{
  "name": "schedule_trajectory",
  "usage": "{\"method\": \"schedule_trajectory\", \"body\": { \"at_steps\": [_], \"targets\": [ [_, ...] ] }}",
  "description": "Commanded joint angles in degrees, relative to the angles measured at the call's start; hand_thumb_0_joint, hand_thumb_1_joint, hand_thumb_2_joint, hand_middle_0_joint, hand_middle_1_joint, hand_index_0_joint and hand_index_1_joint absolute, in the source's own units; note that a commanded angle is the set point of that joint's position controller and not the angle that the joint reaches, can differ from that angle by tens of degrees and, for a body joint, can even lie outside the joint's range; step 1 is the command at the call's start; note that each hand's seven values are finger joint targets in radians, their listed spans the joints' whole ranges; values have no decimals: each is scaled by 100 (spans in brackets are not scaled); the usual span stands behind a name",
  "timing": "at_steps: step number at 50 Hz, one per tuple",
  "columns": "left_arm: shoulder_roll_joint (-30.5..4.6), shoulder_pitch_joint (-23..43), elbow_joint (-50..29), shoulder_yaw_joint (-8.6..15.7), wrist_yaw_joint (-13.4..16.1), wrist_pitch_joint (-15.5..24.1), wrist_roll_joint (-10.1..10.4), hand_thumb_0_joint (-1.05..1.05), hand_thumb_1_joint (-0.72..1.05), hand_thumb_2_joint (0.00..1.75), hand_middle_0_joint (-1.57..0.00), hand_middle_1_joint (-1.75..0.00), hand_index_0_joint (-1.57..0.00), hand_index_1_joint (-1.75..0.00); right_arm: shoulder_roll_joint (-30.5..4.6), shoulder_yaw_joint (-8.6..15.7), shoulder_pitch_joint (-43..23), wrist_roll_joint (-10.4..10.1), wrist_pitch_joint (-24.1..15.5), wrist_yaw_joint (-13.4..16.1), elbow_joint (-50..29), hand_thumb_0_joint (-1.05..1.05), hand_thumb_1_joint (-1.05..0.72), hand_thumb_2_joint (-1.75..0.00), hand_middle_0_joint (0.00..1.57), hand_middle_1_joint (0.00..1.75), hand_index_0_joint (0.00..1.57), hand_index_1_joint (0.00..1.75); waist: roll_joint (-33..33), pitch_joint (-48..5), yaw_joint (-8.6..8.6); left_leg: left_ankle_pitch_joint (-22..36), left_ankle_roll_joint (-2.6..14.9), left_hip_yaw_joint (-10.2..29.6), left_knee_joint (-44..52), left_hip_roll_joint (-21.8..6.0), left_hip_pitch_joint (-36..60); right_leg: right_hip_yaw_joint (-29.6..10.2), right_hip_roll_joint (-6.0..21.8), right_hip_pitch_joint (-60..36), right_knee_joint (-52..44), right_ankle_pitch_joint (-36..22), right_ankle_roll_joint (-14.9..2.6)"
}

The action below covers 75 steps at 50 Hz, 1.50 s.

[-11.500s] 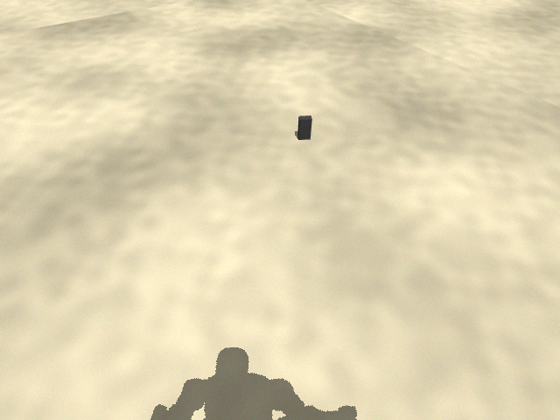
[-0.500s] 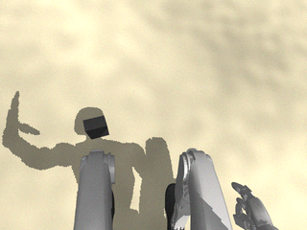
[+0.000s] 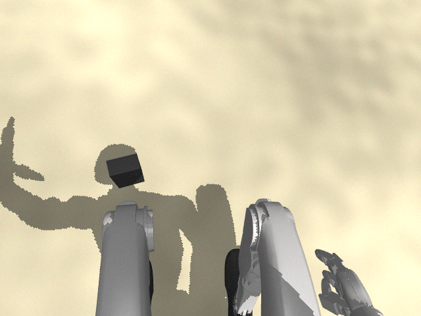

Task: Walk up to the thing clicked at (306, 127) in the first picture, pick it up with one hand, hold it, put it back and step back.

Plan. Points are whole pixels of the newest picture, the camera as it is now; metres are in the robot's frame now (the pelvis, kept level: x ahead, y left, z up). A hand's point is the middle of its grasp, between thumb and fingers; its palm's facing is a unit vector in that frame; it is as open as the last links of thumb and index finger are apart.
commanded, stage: approach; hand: left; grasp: from the side
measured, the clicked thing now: (127, 172) +0.44 +0.19 -0.31
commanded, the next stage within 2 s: close in in 0.38 s
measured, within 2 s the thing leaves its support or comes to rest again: neither
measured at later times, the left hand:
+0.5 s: hand (64, 178) +0.39 +0.31 -0.21, palm faces -0.01 -1.00 +0.02, open 17.1 cm
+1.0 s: hand (106, 181) +0.40 +0.23 -0.25, palm faces +0.01 -1.00 +0.02, open 17.4 cm
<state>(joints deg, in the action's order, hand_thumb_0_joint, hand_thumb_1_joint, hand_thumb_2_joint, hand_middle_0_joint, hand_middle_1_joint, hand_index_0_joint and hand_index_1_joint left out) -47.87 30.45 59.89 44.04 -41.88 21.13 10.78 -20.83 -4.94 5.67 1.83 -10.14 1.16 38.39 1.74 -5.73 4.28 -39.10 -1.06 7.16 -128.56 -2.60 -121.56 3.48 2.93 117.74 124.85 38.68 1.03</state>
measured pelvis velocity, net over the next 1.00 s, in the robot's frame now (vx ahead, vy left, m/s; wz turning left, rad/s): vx -0.02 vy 0.02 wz -0.14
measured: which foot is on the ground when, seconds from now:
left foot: down 0.00-1.00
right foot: down 0.00-1.00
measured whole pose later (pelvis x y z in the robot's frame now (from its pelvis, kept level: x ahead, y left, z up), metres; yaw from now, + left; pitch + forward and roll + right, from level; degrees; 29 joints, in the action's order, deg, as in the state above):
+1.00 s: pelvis -0.02 +0.02 -0.11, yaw -8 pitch +13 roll -14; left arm -39.1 30.0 76.1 28.5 -18.2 60.7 9.4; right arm -21.7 -22.6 -9.2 17.2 -3.7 -7.4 35.2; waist 12.4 13.3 11.7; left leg -39.7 -1.4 19.5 -152.1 -1.4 -127.6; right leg 10.7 -1.1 119.6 139.9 35.1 3.6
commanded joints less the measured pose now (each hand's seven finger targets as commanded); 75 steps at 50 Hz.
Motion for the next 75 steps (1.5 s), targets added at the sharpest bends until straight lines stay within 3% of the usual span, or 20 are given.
{"method": "schedule_trajectory", "body": {
  "at_steps": [1, 4, 9, 13, 15, 18, 20, 22, 23, 25, 28, 29, 30, 33, 40, 46, 55, 58, 65, 75],
  "targets": [
    [-1783, 1038, -563, 250, -71, 652, 344, 0, -52, 2, -10, -9, -7, -11, -1264, 414, 553, 62, -242, 30, -290, 0, -91, -90, 20, 30, 20, 30, -813, -2838, 56, 440, 303, -389, 1301, 119, 1975, 220, -308, -1382, -1190, -422, -287],
    [-1421, 987, -186, 117, -150, 1090, 490, 0, -50, 4, -9, -11, -7, -12, -1302, 317, 493, 150, -298, -28, -248, 0, -91, -90, 20, 30, 20, 30, -719, -2731, 178, 602, 260, -335, 1028, 93, 1922, 321, -349, -1269, -951, -559, -280],
    [-1239, 1083, 156, -63, -160, 1806, 633, 0, -47, 4, -9, -11, -7, -11, -1438, 85, 226, 343, -310, -131, -275, 0, -91, -90, 20, 30, 20, 30, -889, -2722, 266, 733, 183, -243, 633, 54, 1920, 462, -392, -1130, -546, -692, -290],
    [-1896, 1184, 25, 266, -19, 2361, 602, 0, -46, 4, -9, -10, -7, -11, -1642, -135, -89, 516, -205, -203, -342, 0, -91, -90, 20, 30, 20, 30, -1445, -2841, 159, 684, 87, -112, 503, -3, 2181, 626, -418, -1049, -176, -650, -307],
    [-1698, 1225, 46, 109, 18, 2564, 602, 0, -47, 4, -9, -9, -6, -10, -1663, -236, -254, 619, -131, -241, -366, 0, -91, -90, 20, 30, 20, 30, -1622, -2726, 242, 562, 71, -100, 417, -18, 2128, 685, -439, -1048, -75, -601, -296],
    [-1954, 1346, -163, 133, 130, 2814, 513, 0, -47, 4, -9, -8, -6, -10, -1749, -381, -444, 757, -7, -257, -316, 0, -91, -90, 20, 30, 20, 30, -1979, -2637, 278, 479, 52, -47, 326, -40, 2150, 764, -461, -1022, 77, -601, -288],
    [-1461, 1164, 47, -251, 138, 2916, 444, 0, -48, 4, -9, -9, -7, -10, -1761, -445, -551, 844, 54, -282, -293, 0, -92, -90, 20, 30, 20, 30, -2011, -2600, 453, 533, 24, 19, 225, -74, 2292, 830, -481, -947, 154, -674, -289],
    [-1715, 1265, -251, -70, 257, 3080, 434, 0, -50, 3, -9, -9, -7, -10, -1831, -502, -617, 918, 104, -282, -245, 0, -92, -90, 20, 30, 20, 30, -2263, -2626, 434, 756, -27, 85, 154, -87, 2463, 888, -492, -894, 289, -838, -305],
    [-1289, 1132, 67, -334, 287, 3100, 435, 0, -49, 3, -8, -9, -7, -10, -1800, -562, -642, 959, 138, -301, -202, 0, -92, -90, 20, 30, 20, 30, -2207, -2551, 593, 852, -31, 106, 42, -87, 2462, 916, -490, -952, 303, -943, -287],
    [-842, 966, 324, -539, 369, 3186, 501, 0, -59, 0, -9, -8, -8, -7, -1820, -629, -750, 1005, 167, -334, -295, 0, -93, -90, 20, 30, 20, 30, -1921, -2420, 727, 1053, -43, 203, -95, -98, 2397, 1018, -513, -970, 361, -1134, -278],
    [-1027, 696, 522, -423, 602, 3362, 482, 0, -61, 0, -9, -8, -9, -6, -1907, -725, -897, 1109, 258, -361, -327, 0, -94, -90, 20, 30, 20, 30, -1964, -2305, 661, 1236, -71, 270, -210, -92, 2323, 1090, -532, -1083, 451, -1300, -271],
    [-727, 1002, 448, -714, 671, 3442, 480, 0, -61, 0, -9, -7, -9, -6, -1883, -779, -999, 1128, 273, -392, -396, 0, -94, -90, 20, 30, 20, 30, -1924, -2167, 805, 1152, -63, 288, -233, -90, 2216, 1106, -522, -1055, 449, -1289, -267],
    [-762, 885, 467, -580, 780, 3503, 493, 0, -61, 0, -9, -8, -9, -7, -1889, -781, -958, 1168, 288, -417, -366, 0, -94, -91, 20, 30, 20, 30, -1800, -2192, 767, 1123, -48, 299, -305, -87, 2142, 1119, -547, -1192, 419, -1325, -242],
    [-604, 819, 632, -705, 1173, 3692, 380, 0, -61, 0, -8, -7, -9, -6, -1919, -843, -1141, 1248, 339, -494, -441, 0, -93, -90, 20, 30, 20, 30, -1707, -1874, 783, 708, -37, 341, -279, -81, 1891, 1206, -566, -1079, 437, -1053, -237],
    [-136, 1006, 688, -1245, 1986, 4087, 99, 0, -56, 0, -8, -6, -9, -5, -1932, -949, -1301, 1431, 468, -667, -496, 0, -93, -90, 20, 30, 20, 30, -1627, -1468, 1027, 307, -44, 425, -315, -48, 1623, 1332, -605, -1035, 428, -900, -200],
    [-101, 1029, 803, -1518, 2365, 4332, -61, 0, -50, 0, -8, -5, -9, -3, -1991, -1057, -1376, 1533, 594, -750, -522, 0, -92, -90, 20, 30, 20, 30, -1550, -1270, 1127, 296, -45, 502, -367, -35, 1549, 1394, -634, -1093, 436, -946, -183],
    [-143, 1120, 1021, -1629, 2895, 4640, -154, 0, -48, 0, -8, -4, -9, -3, -2012, -1269, -1499, 1684, 689, -830, -619, 0, -92, -90, 20, 30, 20, 30, -1470, -1080, 1201, 31, -16, 543, -472, -14, 1368, 1453, -683, -1186, 389, -822, -157],
    [60, 1069, 1080, -1815, 3021, 4719, -216, 0, -47, 0, -8, -5, -8, -3, -2032, -1308, -1514, 1735, 713, -862, -642, 0, -92, -90, 20, 30, 20, 30, -1443, -1094, 1303, 143, -59, 623, -447, -28, 1490, 1513, -685, -1223, 427, -937, -137],
    [-52, 916, 1130, -1819, 3323, 4827, -292, 0, -46, 4, -8, -5, -8, -4, -2097, -1374, -1499, 1809, 773, -897, -604, 0, -92, -90, 20, 30, 20, 30, -1638, -1053, 1263, 323, -114, 717, -426, -52, 1668, 1574, -705, -1281, 499, -1125, -147],
    [-53, 940, 1198, -2002, 3781, 4966, -471, 0, -29, 11, -14, -7, -12, -7, -2068, -1497, -1521, 1903, 834, -965, -573, 0, -91, -90, 20, 30, 20, 30, -1536, -1006, 1388, 414, -89, 755, -549, -40, 1544, 1642, -761, -1464, 463, -1268, -123]
  ]
}}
